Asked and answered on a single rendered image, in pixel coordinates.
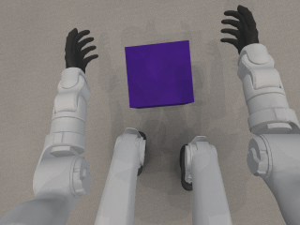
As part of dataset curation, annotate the robot right foot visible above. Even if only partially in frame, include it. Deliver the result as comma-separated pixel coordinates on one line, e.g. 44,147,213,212
179,144,193,191

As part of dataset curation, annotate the right robot forearm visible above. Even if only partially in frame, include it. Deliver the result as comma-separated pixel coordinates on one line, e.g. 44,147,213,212
237,43,300,135

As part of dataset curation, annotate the robot left hand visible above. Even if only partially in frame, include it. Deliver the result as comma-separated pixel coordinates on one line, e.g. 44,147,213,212
65,28,98,74

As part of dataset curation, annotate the left robot upper arm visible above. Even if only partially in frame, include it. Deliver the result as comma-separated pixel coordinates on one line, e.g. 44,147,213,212
0,155,92,225

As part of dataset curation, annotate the right robot upper arm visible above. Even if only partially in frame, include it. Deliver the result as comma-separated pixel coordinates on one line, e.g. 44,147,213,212
247,134,300,225

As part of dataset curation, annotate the robot right hand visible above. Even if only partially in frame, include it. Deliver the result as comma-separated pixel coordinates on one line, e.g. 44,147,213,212
220,5,260,54

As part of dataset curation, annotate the robot right shin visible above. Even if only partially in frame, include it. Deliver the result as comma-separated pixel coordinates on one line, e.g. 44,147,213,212
185,136,218,182

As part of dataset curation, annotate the left robot forearm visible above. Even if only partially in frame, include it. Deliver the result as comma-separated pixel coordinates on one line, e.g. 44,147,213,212
33,67,91,194

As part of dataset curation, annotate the carton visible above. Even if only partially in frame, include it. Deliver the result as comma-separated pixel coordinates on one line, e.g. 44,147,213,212
125,40,194,109

